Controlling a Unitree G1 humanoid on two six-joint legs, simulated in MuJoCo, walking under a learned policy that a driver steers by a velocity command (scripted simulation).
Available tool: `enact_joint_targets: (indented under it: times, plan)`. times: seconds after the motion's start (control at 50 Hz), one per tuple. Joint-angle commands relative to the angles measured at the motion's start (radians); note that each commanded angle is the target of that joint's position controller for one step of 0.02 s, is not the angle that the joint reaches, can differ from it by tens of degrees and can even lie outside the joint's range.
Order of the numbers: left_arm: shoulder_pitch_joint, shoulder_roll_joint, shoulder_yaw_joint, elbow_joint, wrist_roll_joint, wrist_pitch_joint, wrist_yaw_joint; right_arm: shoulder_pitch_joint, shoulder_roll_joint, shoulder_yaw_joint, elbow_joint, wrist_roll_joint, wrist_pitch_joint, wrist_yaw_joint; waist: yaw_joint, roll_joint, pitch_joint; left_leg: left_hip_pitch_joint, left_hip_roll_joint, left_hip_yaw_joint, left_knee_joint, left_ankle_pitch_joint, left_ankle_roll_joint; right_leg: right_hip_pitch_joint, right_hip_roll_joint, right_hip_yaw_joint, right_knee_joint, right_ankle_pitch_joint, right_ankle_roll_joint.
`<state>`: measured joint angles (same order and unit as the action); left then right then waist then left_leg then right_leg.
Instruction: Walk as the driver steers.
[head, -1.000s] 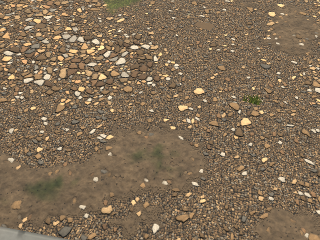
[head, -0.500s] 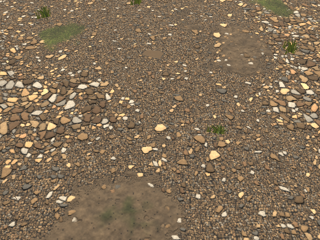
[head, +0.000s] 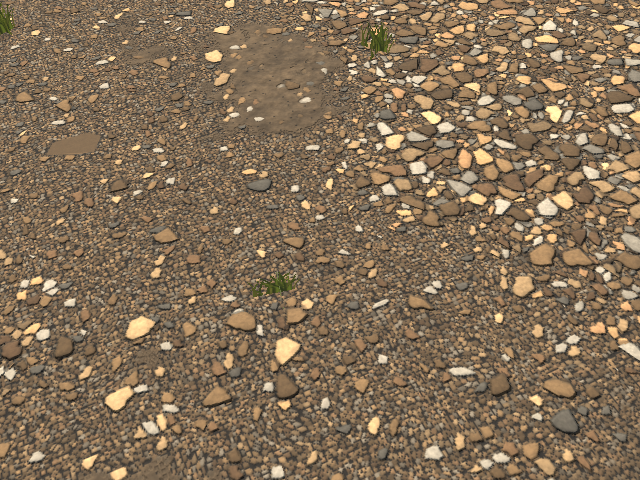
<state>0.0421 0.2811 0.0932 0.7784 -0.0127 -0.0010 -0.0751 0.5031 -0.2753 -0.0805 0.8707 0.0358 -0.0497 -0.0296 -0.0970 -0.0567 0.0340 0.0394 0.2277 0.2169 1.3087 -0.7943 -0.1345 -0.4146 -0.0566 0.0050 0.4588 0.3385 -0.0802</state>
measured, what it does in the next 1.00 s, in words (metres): goes down, turning left: left foot, then right foot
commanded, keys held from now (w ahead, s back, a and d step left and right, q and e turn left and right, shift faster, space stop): w+e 0.10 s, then w+q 0.90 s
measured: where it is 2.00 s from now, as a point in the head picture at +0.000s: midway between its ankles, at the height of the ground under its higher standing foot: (201, 263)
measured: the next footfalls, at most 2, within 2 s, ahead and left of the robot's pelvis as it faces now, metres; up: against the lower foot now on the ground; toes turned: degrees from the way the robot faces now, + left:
left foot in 0.44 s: +0.47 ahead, +0.09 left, +0.00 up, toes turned -2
right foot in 0.96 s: +0.78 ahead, -0.06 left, +0.00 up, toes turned +21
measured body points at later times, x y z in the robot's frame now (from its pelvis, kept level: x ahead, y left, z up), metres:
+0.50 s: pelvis +0.32 +0.02 -0.05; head +0.34 +0.03 +0.40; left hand +0.38 +0.29 -0.19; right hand +0.48 -0.25 -0.14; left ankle +0.43 +0.09 -0.77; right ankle +0.12 -0.09 -0.70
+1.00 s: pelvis +0.61 +0.01 -0.04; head +0.64 +0.02 +0.41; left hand +0.79 +0.30 -0.11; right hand +0.70 -0.27 -0.16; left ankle +0.44 +0.09 -0.75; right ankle +0.74 -0.07 -0.77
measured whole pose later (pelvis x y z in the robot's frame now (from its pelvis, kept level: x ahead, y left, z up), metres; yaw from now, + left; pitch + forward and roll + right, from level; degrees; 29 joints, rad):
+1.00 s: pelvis +0.61 +0.01 -0.04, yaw +16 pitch +3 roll -2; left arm -0.02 0.26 0.05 0.75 0.00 -0.14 -0.01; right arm 0.41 -0.28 -0.08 0.81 0.02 -0.03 -0.02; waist -0.08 0.02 0.01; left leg -0.12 -0.11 -0.27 0.70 -0.50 0.06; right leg -0.43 0.07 0.05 0.45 -0.07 -0.01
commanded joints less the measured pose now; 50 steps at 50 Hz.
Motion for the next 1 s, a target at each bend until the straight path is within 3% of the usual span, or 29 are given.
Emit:
enact_joint_targets:
  times: [0.02,0.04,0.06,0.08,0.1,0.12,0.16,0.2,0.24,0.28,0.36,0.4,0.44,0.46,0.48,0.5,0.52,0.54,0.56,0.6,0.66,0.72,0.78,0.88,0.92,0.94,0.96,0.98,1.0]
  plan:
    - [0.477,0.350,0.067,0.138,0.040,-0.033,0.030,0.052,-0.033,0.006,-0.104,-0.032,-0.060,0.020,0.147,-0.301,-0.316,-0.938,-0.163,-0.258,0.820,-0.136,0.023,1.097,-0.160,0.246,0.352,0.777,-0.230]
    - [0.442,0.275,0.068,0.090,0.006,-0.034,0.026,0.007,-0.099,0.005,-0.147,-0.031,-0.080,0.022,0.191,-0.180,-0.429,-0.962,-0.104,-0.315,0.570,0.001,0.065,1.063,-0.189,0.309,0.256,0.488,-0.281]
    - [0.420,0.214,0.053,0.092,-0.013,-0.028,0.028,-0.064,-0.114,0.001,-0.150,-0.024,-0.086,0.011,0.180,-0.096,-0.407,-0.993,-0.078,-0.310,0.524,0.051,0.083,0.982,-0.179,0.360,0.172,0.224,-0.274]
    - [0.379,0.243,0.048,0.095,-0.010,-0.033,0.039,-0.137,-0.087,0.002,-0.181,0.030,-0.106,0.004,0.123,-0.026,-0.387,-1.006,-0.097,-0.349,0.333,0.341,0.107,0.767,-0.283,0.619,-0.027,-0.437,-0.305]
    - [0.257,0.202,0.033,0.034,0.006,-0.057,0.037,-0.203,-0.127,-0.006,-0.177,0.025,-0.099,-0.016,0.104,0.035,-0.287,-0.972,-0.088,-0.373,0.300,0.406,0.107,0.567,-0.335,0.812,-0.090,-0.480,-0.312]
    - [0.150,0.155,0.014,0.024,0.012,-0.066,0.044,-0.190,-0.120,-0.009,-0.166,-0.004,-0.068,-0.024,0.045,0.092,-0.192,-0.869,-0.068,-0.380,0.162,0.479,0.067,0.337,-0.321,0.698,-0.084,-0.288,-0.310]
    - [0.093,0.124,0.001,0.025,0.016,-0.076,0.059,-0.139,-0.081,0.000,-0.132,-0.039,-0.040,-0.020,0.009,0.050,-0.091,-0.716,-0.016,-0.371,-0.065,0.464,0.024,0.092,-0.271,0.518,-0.101,-0.160,-0.280]
    - [0.148,0.119,-0.003,0.057,0.012,-0.085,0.085,-0.243,-0.062,0.008,-0.162,-0.040,-0.037,-0.008,0.054,-0.034,-0.059,-0.652,-0.031,-0.338,-0.275,0.614,0.034,0.047,-0.177,0.340,-0.113,-0.078,-0.225]
    - [0.193,0.111,-0.006,0.077,0.003,-0.089,0.097,-0.328,-0.049,0.017,-0.172,-0.032,-0.039,0.010,0.105,-0.047,-0.061,-0.587,-0.079,-0.285,-0.456,0.784,0.071,0.088,-0.109,0.211,-0.134,-0.083,-0.176]
    - [0.234,0.111,-0.006,0.094,-0.004,-0.088,0.098,-0.392,-0.044,0.020,-0.183,-0.017,-0.040,0.028,0.142,-0.012,-0.038,-0.583,-0.119,-0.244,-0.560,0.869,0.101,0.175,-0.121,0.175,-0.161,-0.116,-0.147]
    - [0.298,0.120,-0.003,0.144,-0.002,-0.066,0.096,-0.501,-0.035,0.020,-0.222,-0.014,-0.046,0.065,0.176,0.024,0.046,-0.669,-0.179,-0.208,-0.697,0.810,0.186,0.384,-0.156,0.112,-0.155,-0.078,-0.104]
    - [0.262,0.139,0.002,0.142,0.002,-0.059,0.094,-0.419,-0.060,0.004,-0.215,-0.014,-0.042,0.074,0.118,-0.007,-0.001,-0.562,-0.231,-0.177,-0.693,0.727,0.227,0.428,-0.153,0.058,-0.062,0.187,-0.079]
    - [0.189,0.153,0.005,0.120,0.003,-0.046,0.096,-0.134,-0.128,-0.037,-0.142,-0.025,-0.027,0.074,-0.040,0.012,-0.133,-0.212,-0.288,-0.159,-0.715,0.752,0.273,0.339,-0.098,-0.015,0.263,0.334,-0.034]
    - [0.222,0.107,-0.009,0.099,0.030,-0.053,0.097,-0.020,-0.213,-0.061,-0.126,-0.015,-0.020,0.064,-0.048,0.187,-0.211,0.031,-0.120,-0.439,-0.762,0.783,0.351,0.116,0.000,-0.077,0.605,-0.045,0.023]
    - [0.323,0.003,-0.040,0.095,0.029,-0.080,0.072,-0.014,-0.232,-0.053,-0.118,-0.017,-0.027,0.075,0.035,0.390,-0.306,0.267,0.071,-0.977,-0.949,0.539,0.509,-0.210,0.170,0.031,0.878,-0.881,0.058]
    - [0.231,0.098,-0.024,0.085,0.002,-0.105,0.057,-0.038,-0.148,-0.035,-0.134,-0.018,-0.028,0.072,-0.003,0.267,-0.252,0.258,0.067,-1.019,-1.023,0.332,0.470,-0.326,0.115,0.130,0.899,-0.873,0.034]
    - [0.123,0.124,-0.016,0.046,-0.022,-0.118,0.054,-0.130,-0.139,-0.031,-0.160,-0.031,-0.032,0.066,0.008,0.188,-0.116,0.109,0.041,-0.899,-1.047,0.362,0.436,-0.353,0.074,0.119,0.841,-0.772,0.017]
    - [0.079,0.109,-0.019,0.039,-0.010,-0.124,0.062,-0.187,-0.133,-0.028,-0.175,-0.032,-0.036,0.067,0.039,0.072,-0.058,-0.016,0.005,-0.803,-1.056,0.475,0.417,-0.311,0.036,0.107,0.755,-0.720,0.011]
    - [0.079,0.103,-0.015,0.043,0.010,-0.124,0.069,-0.219,-0.124,-0.025,-0.186,-0.032,-0.040,0.065,0.072,0.046,-0.053,-0.095,-0.024,-0.739,-1.065,0.585,0.404,-0.252,0.010,0.106,0.670,-0.680,0.017]
    - [0.111,0.103,-0.010,0.050,0.022,-0.106,0.076,-0.242,-0.119,-0.022,-0.201,-0.030,-0.042,0.055,0.109,0.089,-0.073,-0.161,-0.063,-0.666,-1.094,0.693,0.392,-0.170,-0.011,0.109,0.568,-0.636,0.041]
    - [0.044,0.083,-0.013,0.024,0.034,-0.087,0.089,-0.189,-0.142,-0.029,-0.184,-0.016,-0.043,0.034,0.093,0.099,-0.053,-0.209,-0.083,-0.588,-1.112,0.777,0.393,-0.190,0.000,0.085,0.409,-0.525,0.101]
    - [-0.059,0.062,-0.019,-0.020,0.029,-0.094,0.085,-0.138,-0.149,-0.029,-0.161,-0.015,-0.030,0.015,0.059,0.117,-0.031,-0.235,-0.121,-0.549,-1.110,0.760,0.359,-0.187,0.027,0.084,0.227,-0.344,0.128]
    - [-0.135,0.050,-0.025,-0.058,0.022,-0.105,0.077,-0.108,-0.146,-0.027,-0.137,-0.012,-0.023,0.015,0.030,0.144,-0.021,-0.275,-0.153,-0.533,-1.091,0.728,0.317,-0.103,0.063,0.069,0.089,-0.229,0.126]
    - [-0.199,0.080,-0.024,-0.111,0.005,-0.130,0.065,-0.066,-0.136,-0.026,-0.104,-0.007,-0.006,0.009,0.015,0.163,-0.011,-0.132,-0.118,-0.647,-0.994,0.748,0.315,-0.093,0.090,0.094,-0.035,-0.307,0.114]
    - [-0.138,0.111,-0.014,-0.099,0.002,-0.145,0.061,-0.089,-0.143,-0.030,-0.111,-0.010,0.005,0.002,0.047,0.200,-0.031,-0.092,-0.103,-0.684,-0.928,0.840,0.309,-0.023,0.088,0.088,-0.058,-0.386,0.085]
    - [-0.043,0.135,-0.001,-0.075,0.004,-0.151,0.064,-0.119,-0.132,-0.026,-0.123,-0.011,0.008,0.001,0.097,0.204,-0.078,-0.110,-0.130,-0.670,-0.856,0.928,0.290,0.112,0.084,0.072,-0.095,-0.368,0.054]
    - [0.104,0.173,0.013,-0.047,0.017,-0.155,0.070,-0.158,-0.100,-0.012,-0.146,-0.020,0.006,0.007,0.170,0.180,-0.193,-0.202,-0.172,-0.621,-0.674,0.955,0.260,0.360,-0.006,0.131,-0.051,-0.360,-0.001]
    - [0.267,0.247,0.033,-0.036,0.032,-0.147,0.078,-0.100,-0.052,0.003,-0.165,-0.018,-0.001,0.012,0.196,0.013,-0.356,-0.470,-0.288,-0.499,-0.367,0.724,0.189,0.733,-0.208,0.401,-0.026,-0.427,-0.115]
    - [0.307,0.232,0.033,-0.003,0.014,-0.130,0.068,0.018,-0.035,0.019,-0.173,-0.002,-0.004,0.012,0.151,-0.242,-0.419,-0.716,-0.329,-0.439,-0.160,0.184,0.164,0.877,-0.366,0.730,-0.098,-0.586,-0.212]
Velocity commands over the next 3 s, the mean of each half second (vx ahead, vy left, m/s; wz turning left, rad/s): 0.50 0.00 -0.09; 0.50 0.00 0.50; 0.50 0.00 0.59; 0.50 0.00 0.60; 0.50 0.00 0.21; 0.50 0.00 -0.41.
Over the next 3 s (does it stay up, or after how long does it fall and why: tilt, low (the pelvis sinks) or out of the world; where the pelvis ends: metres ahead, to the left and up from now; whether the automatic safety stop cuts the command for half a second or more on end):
stays up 1.41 0.70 -0.05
